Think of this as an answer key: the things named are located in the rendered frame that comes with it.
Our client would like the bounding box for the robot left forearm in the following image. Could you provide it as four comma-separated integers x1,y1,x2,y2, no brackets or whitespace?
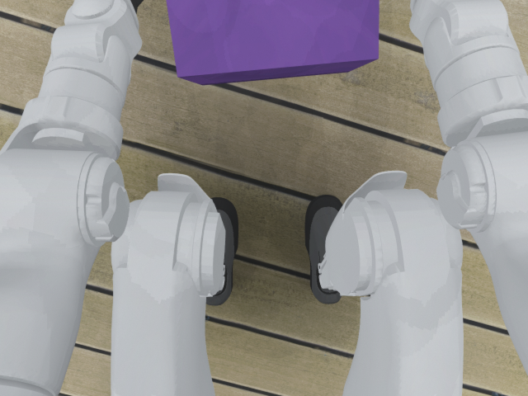
0,0,142,161

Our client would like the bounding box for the carton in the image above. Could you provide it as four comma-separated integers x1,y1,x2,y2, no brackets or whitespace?
166,0,380,85

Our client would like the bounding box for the robot left upper arm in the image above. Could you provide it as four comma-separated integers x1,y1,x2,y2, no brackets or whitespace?
0,148,130,396

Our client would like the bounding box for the left robot shin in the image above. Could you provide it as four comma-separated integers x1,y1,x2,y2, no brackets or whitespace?
111,173,225,297

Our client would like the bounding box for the robot right thigh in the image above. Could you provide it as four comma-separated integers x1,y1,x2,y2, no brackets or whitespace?
336,189,464,396

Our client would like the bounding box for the robot right forearm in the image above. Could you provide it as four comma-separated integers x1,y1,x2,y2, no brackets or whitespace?
409,0,528,147

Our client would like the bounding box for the robot right upper arm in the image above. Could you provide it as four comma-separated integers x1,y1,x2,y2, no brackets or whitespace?
436,131,528,375

